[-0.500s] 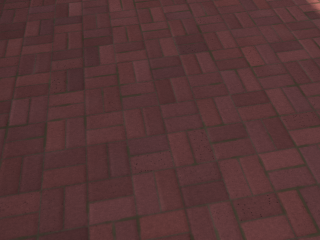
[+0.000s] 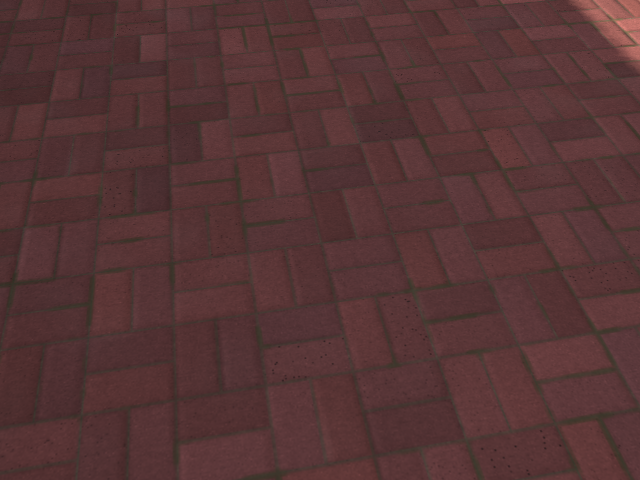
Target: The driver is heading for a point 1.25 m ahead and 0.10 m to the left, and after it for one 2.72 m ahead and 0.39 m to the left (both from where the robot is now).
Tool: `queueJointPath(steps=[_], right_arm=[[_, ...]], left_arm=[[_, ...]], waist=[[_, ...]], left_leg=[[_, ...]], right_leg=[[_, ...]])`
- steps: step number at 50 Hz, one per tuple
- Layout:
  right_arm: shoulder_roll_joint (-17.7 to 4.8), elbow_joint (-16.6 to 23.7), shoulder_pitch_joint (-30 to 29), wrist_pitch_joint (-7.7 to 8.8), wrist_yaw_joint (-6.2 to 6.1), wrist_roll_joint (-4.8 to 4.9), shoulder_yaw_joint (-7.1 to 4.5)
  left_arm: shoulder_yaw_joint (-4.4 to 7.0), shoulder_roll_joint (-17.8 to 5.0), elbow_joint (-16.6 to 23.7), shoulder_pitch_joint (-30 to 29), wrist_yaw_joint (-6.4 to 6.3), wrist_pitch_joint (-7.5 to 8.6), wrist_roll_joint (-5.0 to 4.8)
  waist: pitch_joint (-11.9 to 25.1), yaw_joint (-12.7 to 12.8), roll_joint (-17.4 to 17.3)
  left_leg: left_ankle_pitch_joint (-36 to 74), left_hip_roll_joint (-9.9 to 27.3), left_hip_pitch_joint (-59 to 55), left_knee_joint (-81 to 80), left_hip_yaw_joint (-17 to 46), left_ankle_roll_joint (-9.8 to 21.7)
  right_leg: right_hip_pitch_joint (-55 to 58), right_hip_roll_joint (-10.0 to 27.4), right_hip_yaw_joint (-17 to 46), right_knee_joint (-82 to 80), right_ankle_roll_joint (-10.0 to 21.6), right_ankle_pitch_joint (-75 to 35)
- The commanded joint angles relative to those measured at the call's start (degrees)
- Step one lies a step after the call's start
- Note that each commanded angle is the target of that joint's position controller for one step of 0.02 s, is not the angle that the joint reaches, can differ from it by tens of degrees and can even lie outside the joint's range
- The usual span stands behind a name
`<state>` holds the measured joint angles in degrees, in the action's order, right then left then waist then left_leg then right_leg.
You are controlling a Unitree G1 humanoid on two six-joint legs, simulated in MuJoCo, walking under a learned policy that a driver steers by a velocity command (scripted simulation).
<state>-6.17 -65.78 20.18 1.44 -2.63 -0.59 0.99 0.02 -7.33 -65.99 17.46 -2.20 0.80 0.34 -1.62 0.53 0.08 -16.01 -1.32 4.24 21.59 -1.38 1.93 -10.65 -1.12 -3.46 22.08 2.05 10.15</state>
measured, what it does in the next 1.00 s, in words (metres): walks ahead: right foot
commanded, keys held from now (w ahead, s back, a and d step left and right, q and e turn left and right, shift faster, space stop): no key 0.20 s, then w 0.80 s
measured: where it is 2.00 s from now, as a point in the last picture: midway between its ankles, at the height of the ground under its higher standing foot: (350, 324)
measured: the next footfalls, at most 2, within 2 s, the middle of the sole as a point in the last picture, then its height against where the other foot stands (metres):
right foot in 0.56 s outside the picture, level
left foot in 1.08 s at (321, 470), level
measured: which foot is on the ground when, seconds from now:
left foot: down 0.00-0.58, up 0.60-1.00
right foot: down 0.00-0.28, up 0.30-0.54, down 0.56-1.00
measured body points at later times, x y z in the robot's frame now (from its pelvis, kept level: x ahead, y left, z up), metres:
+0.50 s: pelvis +0.07 -0.01 -0.01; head +0.08 -0.03 +0.44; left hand +0.13 +0.22 -0.15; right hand -0.06 -0.23 -0.16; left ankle -0.05 +0.10 -0.74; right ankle +0.11 -0.11 -0.72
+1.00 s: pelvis +0.31 -0.06 -0.01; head +0.35 -0.06 +0.44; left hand +0.20 +0.15 -0.15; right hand +0.49 -0.26 -0.14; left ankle +0.49 +0.05 -0.71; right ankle +0.16 -0.13 -0.74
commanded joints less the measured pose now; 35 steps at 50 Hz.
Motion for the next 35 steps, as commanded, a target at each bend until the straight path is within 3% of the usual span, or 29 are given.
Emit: queueJointPath(steps=[1, 10, 12, 13, 14, 16, 17, 19, 22, 25, 27, 28, 29, 30, 31, 32, 33, 35], right_arm=[[-4.0, 0.1, 5.2, 0.23, -0.16, 0.00, -0.51], [-3.7, 0.0, 5.9, 0.25, -0.28, 0.01, -0.44], [-4.0, -0.3, 6.9, 0.14, -0.22, -0.20, -0.66], [-5.4, -0.4, 7.7, -0.09, -0.17, -0.24, -1.30], [-6.9, -0.4, 8.7, -0.38, -0.06, -0.26, -2.00], [-8.9, -0.6, 11.9, -0.69, 0.17, -0.20, -3.12], [-8.7, -0.8, 13.0, -0.49, 0.24, -0.38, -3.35], [-8.8, -0.8, 14.1, 0.44, 0.38, -1.34, -3.70], [-9.1, 0.2, 12.1, 1.91, 0.59, -1.17, -3.97], [-10.1, 1.2, 9.7, 2.75, 0.82, -0.84, -4.21], [-10.6, 1.9, 6.9, 3.11, 1.22, -0.22, -4.23], [-9.9, 1.9, 7.4, 3.54, 1.59, -0.46, -3.88], [-7.1, 4.0, 6.3, 3.79, 2.14, -0.06, -2.93], [-5.3, 5.8, 7.8, 3.90, 2.57, -0.31, -2.84], [-7.1, 6.8, 4.6, 3.40, 2.94, -1.40, -3.43], [-6.9, 7.7, 1.6, 3.49, 3.53, -1.40, -3.39], [-6.1, 7.8, 1.0, 3.69, 3.79, -1.04, -3.41], [-5.5, 7.2, 3.0, 2.80, 4.04, -1.55, -3.65]], left_arm=[[0.40, -3.4, 0.1, 4.1, -0.22, 0.17, -0.04], [0.31, -3.1, -0.7, 4.4, -0.44, -0.04, -0.08], [0.33, -3.0, -0.8, 4.3, -0.36, -0.19, 0.12], [0.62, -3.4, -0.3, 3.7, -0.22, -0.30, 0.25], [0.89, -3.5, 0.4, 2.7, 0.09, -0.38, 0.53], [0.90, -2.6, 3.0, -1.2, 0.97, -0.08, 1.66], [0.91, -2.4, 4.7, -3.6, 1.35, 0.40, 1.93], [1.57, -3.8, 7.3, -6.6, 2.03, 1.54, 1.67], [2.40, -4.8, 9.6, -8.1, 3.02, 3.13, 0.94], [2.91, -4.3, 11.0, -7.1, 3.65, 3.14, 0.40], [3.64, -4.1, 8.1, 2.2, 3.45, 3.16, 0.01], [4.86, -6.4, 5.4, 10.0, 2.91, 3.45, 0.15], [6.47, -12.3, 4.2, 19.5, 2.02, 3.91, 1.26], [6.84, -15.6, 3.0, 23.2, 2.10, 3.30, 1.31], [5.95, -13.0, 4.4, 15.2, 1.98, 2.66, 0.97], [5.23, -10.7, 6.8, 8.2, 2.25, 2.88, 0.77], [4.69, -9.6, 7.8, 4.7, 2.50, 3.38, 0.69], [3.49, -6.8, 7.5, 4.2, 2.24, 4.38, 0.52]], waist=[[-3.0, 0.0, -0.7], [-3.3, 0.0, -0.9], [-2.9, -0.5, -1.4], [-3.8, -0.9, -2.7], [-5.5, -1.7, -5.2], [-12.2, -3.8, -8.2], [-14.3, -4.6, -8.3], [-14.4, -4.6, -6.3], [-11.1, -3.1, -4.3], [-8.9, -0.9, -6.0], [-6.3, 3.9, -4.4], [-2.4, 6.9, -1.0], [2.9, 10.9, 9.7], [5.5, 9.1, 17.8], [-0.2, 4.6, 9.0], [-4.2, 2.7, 3.3], [-5.2, 0.8, 0.9], [-4.1, -1.8, 1.9]], left_leg=[[11.2, 7.3, 5.8, -4.6, 6.1, 1.2], [14.4, 7.3, 4.8, -4.4, 5.9, 1.4], [3.5, 6.3, 4.5, -5.9, 6.2, 2.2], [-5.3, 6.2, 4.8, -6.5, 7.4, 3.5], [-15.7, 7.7, 4.9, -8.3, 10.8, 5.5], [-28.7, 15.2, 3.9, -14.0, 20.2, 10.2], [-28.2, 18.1, 3.9, -15.5, 23.4, 12.1], [-19.9, 20.3, -1.2, -16.0, 24.7, 14.0], [-6.5, 18.1, -5.1, -14.3, 18.6, 12.4], [1.8, 15.5, 0.7, -11.3, 12.3, 10.3], [10.8, 12.0, 10.2, -3.2, 6.8, 7.8], [16.7, 9.0, 14.3, 7.3, 3.3, 6.3], [9.7, 3.0, 23.2, 27.4, -3.0, 3.0], [-14.9, -3.3, 32.9, 43.6, -1.9, 2.4], [-11.2, 1.9, 35.3, 50.2, 3.1, 3.9], [-4.6, 4.4, 35.5, 50.0, 3.3, 4.5], [-0.3, 6.0, 33.0, 47.3, 3.4, 4.5], [2.0, 7.1, 28.6, 43.5, 2.5, 3.3]], right_leg=[[3.0, 6.5, 6.8, -2.2, 0.9, -8.1], [2.8, 6.7, 6.6, -1.5, 0.6, -9.1], [2.1, 5.1, 5.5, -0.6, 0.8, -1.1], [-0.1, 3.2, 3.8, 2.3, 1.2, 5.6], [-4.5, 1.1, 1.6, 6.4, 1.4, 12.4], [-16.8, -0.1, -2.2, 14.8, 1.6, 16.5], [-20.4, 1.8, -1.7, 18.8, 1.9, 15.6], [-28.2, 4.1, 0.6, 25.5, 2.3, 16.5], [-27.7, 4.9, 1.0, 22.7, 2.0, 13.0], [-16.4, 2.7, -1.6, 16.3, 2.2, 8.6], [1.9, -1.4, -4.7, 9.7, 2.7, 3.1], [12.8, -1.8, -3.5, 7.6, 3.4, 4.1], [22.0, 12.3, 16.2, -2.2, 7.0, 18.6], [23.7, 23.5, 41.7, -13.7, 12.1, 26.7], [16.1, 22.9, 40.5, -14.0, 11.8, 32.7], [9.5, 21.5, 34.0, -13.8, 10.9, 28.1], [5.4, 18.9, 27.3, -14.6, 9.7, 19.5], [2.7, 14.8, 18.2, -15.0, 8.0, 7.2]])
